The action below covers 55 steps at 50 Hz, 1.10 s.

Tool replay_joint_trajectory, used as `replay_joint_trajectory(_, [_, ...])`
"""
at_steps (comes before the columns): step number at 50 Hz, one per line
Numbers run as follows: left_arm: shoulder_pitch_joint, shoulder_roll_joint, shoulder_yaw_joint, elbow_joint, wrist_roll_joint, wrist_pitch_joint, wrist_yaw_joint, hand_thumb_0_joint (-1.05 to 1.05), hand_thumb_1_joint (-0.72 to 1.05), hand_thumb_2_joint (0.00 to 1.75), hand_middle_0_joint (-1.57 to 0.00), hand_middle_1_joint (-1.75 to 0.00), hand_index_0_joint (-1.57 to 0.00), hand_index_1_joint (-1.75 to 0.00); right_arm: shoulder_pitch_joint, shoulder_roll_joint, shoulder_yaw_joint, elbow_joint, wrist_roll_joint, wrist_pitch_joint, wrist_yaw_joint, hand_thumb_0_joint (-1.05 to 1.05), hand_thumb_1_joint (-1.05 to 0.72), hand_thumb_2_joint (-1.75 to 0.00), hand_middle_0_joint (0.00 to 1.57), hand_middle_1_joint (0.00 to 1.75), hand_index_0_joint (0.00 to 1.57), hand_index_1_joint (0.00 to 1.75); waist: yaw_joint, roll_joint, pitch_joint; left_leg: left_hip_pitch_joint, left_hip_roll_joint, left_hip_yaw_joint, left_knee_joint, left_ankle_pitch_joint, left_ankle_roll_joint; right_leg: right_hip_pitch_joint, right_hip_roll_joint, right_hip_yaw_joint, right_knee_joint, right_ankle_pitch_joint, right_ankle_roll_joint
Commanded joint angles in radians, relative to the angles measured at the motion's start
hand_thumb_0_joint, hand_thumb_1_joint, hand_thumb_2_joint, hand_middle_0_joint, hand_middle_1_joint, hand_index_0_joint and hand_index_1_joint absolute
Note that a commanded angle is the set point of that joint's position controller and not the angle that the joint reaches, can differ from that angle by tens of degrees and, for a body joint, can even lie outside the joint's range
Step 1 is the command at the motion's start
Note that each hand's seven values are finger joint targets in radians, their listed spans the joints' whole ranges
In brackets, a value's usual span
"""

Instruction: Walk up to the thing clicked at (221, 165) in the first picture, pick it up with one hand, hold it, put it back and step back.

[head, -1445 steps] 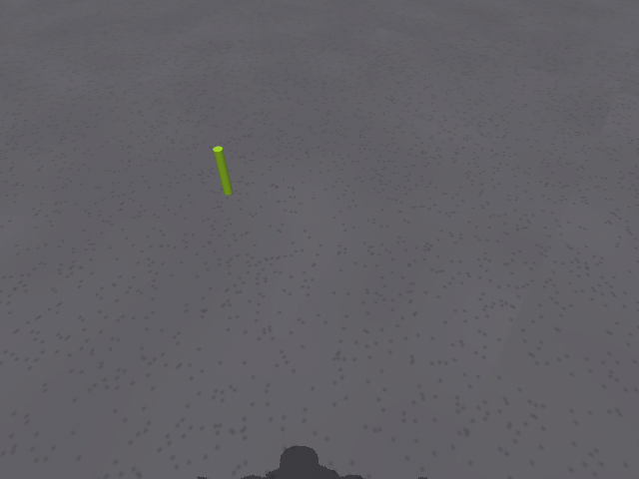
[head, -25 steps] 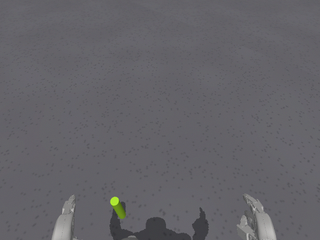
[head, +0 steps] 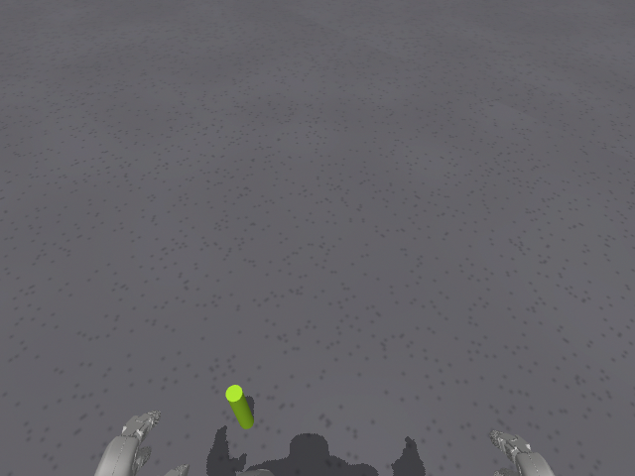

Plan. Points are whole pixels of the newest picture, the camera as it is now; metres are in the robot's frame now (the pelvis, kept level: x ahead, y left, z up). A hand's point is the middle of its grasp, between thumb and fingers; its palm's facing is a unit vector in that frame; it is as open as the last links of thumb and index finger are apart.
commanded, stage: stand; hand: left
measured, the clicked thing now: (241, 408) +0.38 +0.22 -0.61
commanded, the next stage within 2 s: none
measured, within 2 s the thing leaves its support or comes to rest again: neither
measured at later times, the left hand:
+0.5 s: hand out of the picture +0.04 +0.26 -0.12, palm faces +0.00 -0.94 -0.34, open 7.4 cm
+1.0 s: hand out of the picture +0.03 +0.25 -0.12, palm faces +0.00 -0.94 -0.34, open 7.4 cm
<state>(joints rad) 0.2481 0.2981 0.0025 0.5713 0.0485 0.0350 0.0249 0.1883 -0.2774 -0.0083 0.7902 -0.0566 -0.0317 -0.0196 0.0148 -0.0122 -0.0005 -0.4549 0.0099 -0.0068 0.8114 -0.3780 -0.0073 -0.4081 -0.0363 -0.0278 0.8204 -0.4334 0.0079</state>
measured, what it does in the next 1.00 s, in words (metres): stands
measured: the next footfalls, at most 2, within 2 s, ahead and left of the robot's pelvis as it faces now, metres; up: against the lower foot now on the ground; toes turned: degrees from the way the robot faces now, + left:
none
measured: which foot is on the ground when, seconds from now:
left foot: down 0.00-1.00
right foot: down 0.00-1.00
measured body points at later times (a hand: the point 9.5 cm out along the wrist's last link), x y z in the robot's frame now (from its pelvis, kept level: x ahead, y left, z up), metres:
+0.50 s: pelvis -0.01 +0.01 +0.04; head -0.02 +0.01 +0.49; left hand +0.04 +0.31 -0.10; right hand +0.06 -0.27 -0.10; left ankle +0.03 +0.13 -0.70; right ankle +0.00 -0.13 -0.70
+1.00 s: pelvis -0.01 +0.00 +0.04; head -0.01 +0.00 +0.49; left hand +0.03 +0.30 -0.09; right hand +0.05 -0.29 -0.10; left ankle +0.03 +0.13 -0.70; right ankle +0.00 -0.13 -0.70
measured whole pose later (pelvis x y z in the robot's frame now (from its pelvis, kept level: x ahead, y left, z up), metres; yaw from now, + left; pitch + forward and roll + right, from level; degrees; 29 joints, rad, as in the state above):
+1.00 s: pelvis -0.01 +0.00 +0.04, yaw +0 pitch -4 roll +0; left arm 0.15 0.32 0.01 1.16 0.02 -0.01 0.01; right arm 0.14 -0.32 -0.01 1.16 -0.02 0.00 0.00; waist 0.01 0.02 0.06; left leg -0.16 0.01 -0.01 0.36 -0.14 -0.01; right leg -0.12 -0.03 -0.04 0.37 -0.20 0.02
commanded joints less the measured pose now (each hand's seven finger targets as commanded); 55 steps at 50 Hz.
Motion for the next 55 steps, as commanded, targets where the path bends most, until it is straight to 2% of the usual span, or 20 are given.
replay_joint_trajectory(1, [-0.048,0.179,0.068,0.038,-0.001,-0.070,0.008,0.00,0.90,0.90,-0.20,-0.30,-0.20,-0.30,-0.052,-0.168,-0.068,-0.039,0.005,-0.024,0.004,0.00,-0.90,-0.90,0.20,0.30,0.20,0.30,-0.004,-0.011,-0.067,0.138,0.029,-0.065,-0.192,0.200,0.061,0.062,-0.073,0.109,-0.260,0.203,-0.057])
replay_joint_trajectory(3, [-0.066,0.178,0.068,0.091,-0.007,-0.075,0.009,0.00,0.90,0.90,-0.20,-0.30,-0.20,-0.30,-0.037,-0.177,-0.066,-0.004,0.005,-0.022,0.005,0.00,-0.90,-0.90,0.20,0.30,0.20,0.30,-0.007,0.017,-0.071,0.171,0.042,-0.081,-0.232,0.249,0.062,0.101,-0.063,0.092,-0.257,0.254,-0.048])
replay_joint_trajectory(6, [-0.068,0.178,0.063,0.172,-0.013,-0.072,0.011,0.00,0.90,0.90,-0.20,-0.30,-0.20,-0.30,-0.050,-0.185,-0.063,0.044,0.008,-0.013,0.004,0.00,-0.90,-0.90,0.20,0.30,0.20,0.30,-0.002,0.034,-0.037,0.194,0.060,-0.106,-0.310,0.230,0.059,0.121,-0.056,0.079,-0.301,0.234,-0.040])
replay_joint_trajectory(9, [-0.057,0.185,0.056,0.248,-0.017,-0.068,0.011,0.00,0.90,0.90,-0.20,-0.30,-0.20,-0.30,-0.055,-0.198,-0.060,0.095,0.014,-0.009,0.001,0.00,-0.90,-0.90,0.20,0.30,0.20,0.30,0.003,0.029,-0.039,0.236,0.071,-0.112,-0.354,0.285,0.050,0.182,-0.061,0.072,-0.344,0.269,-0.037])
replay_joint_trajectory(12, [-0.071,0.191,0.051,0.310,-0.020,-0.063,0.009,0.00,0.90,0.90,-0.20,-0.30,-0.20,-0.30,-0.062,-0.219,-0.057,0.141,0.020,-0.002,0.000,0.00,-0.90,-0.90,0.20,0.30,0.20,0.30,0.002,0.054,-0.004,0.217,0.080,-0.131,-0.437,0.191,0.044,0.228,-0.059,0.065,-0.395,0.217,-0.030])
replay_joint_trajectory(14, [-0.076,0.203,0.048,0.346,-0.019,-0.065,0.008,0.00,0.90,0.90,-0.20,-0.30,-0.20,-0.30,-0.072,-0.220,-0.054,0.166,0.024,0.000,0.000,0.00,-0.90,-0.90,0.20,0.30,0.20,0.30,0.002,0.037,0.003,0.242,0.078,-0.121,-0.440,0.247,0.040,0.248,-0.073,0.073,-0.423,0.252,-0.029])
replay_joint_trajectory(17, [-0.089,0.208,0.041,0.390,-0.020,-0.065,0.007,0.00,0.90,0.90,-0.20,-0.30,-0.20,-0.30,-0.061,-0.229,-0.054,0.207,0.029,0.003,-0.001,0.00,-0.90,-0.90,0.20,0.30,0.20,0.30,-0.007,0.032,0.011,0.281,0.082,-0.116,-0.468,0.241,0.034,0.247,-0.080,0.076,-0.461,0.233,-0.025])
replay_joint_trajectory(19, [-0.095,0.217,0.039,0.417,-0.021,-0.064,0.006,0.00,0.90,0.90,-0.20,-0.30,-0.20,-0.30,-0.061,-0.236,-0.054,0.229,0.031,0.007,0.000,0.00,-0.90,-0.90,0.20,0.30,0.20,0.30,-0.012,0.034,0.040,0.264,0.082,-0.124,-0.503,0.168,0.031,0.246,-0.075,0.073,-0.479,0.195,-0.020])
replay_joint_trajectory(21, [-0.101,0.217,0.038,0.438,-0.021,-0.064,0.007,0.00,0.90,0.90,-0.20,-0.30,-0.20,-0.30,-0.069,-0.233,-0.053,0.242,0.031,0.009,0.000,0.00,-0.90,-0.90,0.20,0.30,0.20,0.30,-0.010,0.031,0.029,0.269,0.082,-0.121,-0.507,0.177,0.032,0.262,-0.080,0.073,-0.491,0.200,-0.020])
replay_joint_trajectory(23, [-0.100,0.212,0.034,0.460,-0.021,-0.064,0.006,0.00,0.90,0.90,-0.20,-0.30,-0.20,-0.30,-0.077,-0.232,-0.051,0.255,0.031,0.014,0.002,0.00,-0.90,-0.90,0.20,0.30,0.20,0.30,-0.008,0.029,0.053,0.257,0.084,-0.128,-0.524,0.126,0.032,0.251,-0.078,0.071,-0.509,0.159,-0.016])
replay_joint_trajectory(29, [-0.104,0.224,0.037,0.497,-0.023,-0.065,0.003,0.00,0.90,0.90,-0.20,-0.30,-0.20,-0.30,-0.078,-0.229,-0.049,0.278,0.033,0.015,0.005,0.00,-0.90,-0.90,0.20,0.30,0.20,0.30,-0.007,0.035,0.038,0.272,0.087,-0.126,-0.535,0.120,0.032,0.256,-0.088,0.080,-0.525,0.158,-0.018])
replay_joint_trajectory(30, [-0.105,0.221,0.035,0.505,-0.023,-0.063,0.002,0.00,0.90,0.90,-0.20,-0.30,-0.20,-0.30,-0.077,-0.230,-0.047,0.284,0.034,0.017,0.006,0.00,-0.90,-0.90,0.20,0.30,0.20,0.30,-0.007,0.034,0.070,0.242,0.086,-0.136,-0.550,0.083,0.030,0.245,-0.078,0.069,-0.527,0.129,-0.015])
replay_joint_trajectory(32, [-0.100,0.220,0.035,0.512,-0.022,-0.065,0.001,0.00,0.90,0.90,-0.20,-0.30,-0.20,-0.30,-0.087,-0.231,-0.047,0.285,0.036,0.015,0.007,0.00,-0.90,-0.90,0.20,0.30,0.20,0.30,-0.005,0.020,0.061,0.262,0.086,-0.130,-0.540,0.119,0.030,0.242,-0.085,0.076,-0.536,0.137,-0.016])
replay_joint_trajectory(34, [-0.111,0.225,0.036,0.514,-0.023,-0.064,-0.001,0.00,0.90,0.90,-0.20,-0.30,-0.20,-0.30,-0.089,-0.236,-0.047,0.287,0.035,0.014,0.006,0.00,-0.90,-0.90,0.20,0.30,0.20,0.30,-0.007,0.032,0.057,0.270,0.088,-0.133,-0.548,0.095,0.028,0.229,-0.082,0.077,-0.535,0.126,-0.017])
replay_joint_trajectory(36, [-0.115,0.223,0.035,0.517,-0.022,-0.067,0.001,0.00,0.90,0.90,-0.20,-0.30,-0.20,-0.30,-0.093,-0.233,-0.047,0.287,0.038,0.013,0.008,0.00,-0.90,-0.90,0.20,0.30,0.20,0.30,-0.011,0.014,0.042,0.298,0.087,-0.121,-0.524,0.165,0.031,0.228,-0.093,0.085,-0.547,0.149,-0.018])
replay_joint_trajectory(40, [-0.121,0.235,0.036,0.524,-0.025,-0.064,-0.001,0.00,0.90,0.90,-0.20,-0.30,-0.20,-0.30,-0.081,-0.238,-0.046,0.301,0.036,0.018,0.009,0.00,-0.90,-0.90,0.20,0.30,0.20,0.30,-0.017,0.017,0.055,0.287,0.085,-0.118,-0.530,0.118,0.028,0.213,-0.091,0.093,-0.560,0.089,-0.018])
replay_joint_trajectory(42, [-0.123,0.233,0.036,0.523,-0.027,-0.065,-0.002,0.00,0.90,0.90,-0.20,-0.30,-0.20,-0.30,-0.085,-0.238,-0.044,0.302,0.039,0.015,0.010,0.00,-0.90,-0.90,0.20,0.30,0.20,0.30,-0.015,0.017,0.039,0.306,0.089,-0.115,-0.524,0.160,0.029,0.224,-0.096,0.096,-0.556,0.129,-0.022])
replay_joint_trajectory(44, [-0.132,0.235,0.037,0.521,-0.029,-0.066,-0.002,0.00,0.90,0.90,-0.20,-0.30,-0.20,-0.30,-0.085,-0.238,-0.040,0.305,0.036,0.014,0.009,0.00,-0.90,-0.90,0.20,0.30,0.20,0.30,-0.013,0.034,0.033,0.276,0.092,-0.115,-0.539,0.148,0.029,0.255,-0.093,0.092,-0.543,0.169,-0.020])
replay_joint_trajectory(49, [-0.128,0.233,0.036,0.531,-0.028,-0.063,-0.002,0.00,0.90,0.90,-0.20,-0.30,-0.20,-0.30,-0.101,-0.246,-0.041,0.309,0.039,0.013,0.006,0.00,-0.90,-0.90,0.20,0.30,0.20,0.30,-0.010,0.009,0.039,0.301,0.094,-0.113,-0.538,0.194,0.027,0.241,-0.092,0.089,-0.548,0.170,-0.021])
replay_joint_trajectory(55, [-0.144,0.234,0.038,0.527,-0.033,-0.066,-0.005,0.00,0.90,0.90,-0.20,-0.30,-0.20,-0.30,-0.094,-0.249,-0.036,0.320,0.039,0.009,0.005,0.00,-0.90,-0.90,0.20,0.30,0.20,0.30,-0.012,0.025,-0.001,0.325,0.102,-0.099,-0.527,0.261,0.026,0.282,-0.101,0.094,-0.544,0.264,-0.022])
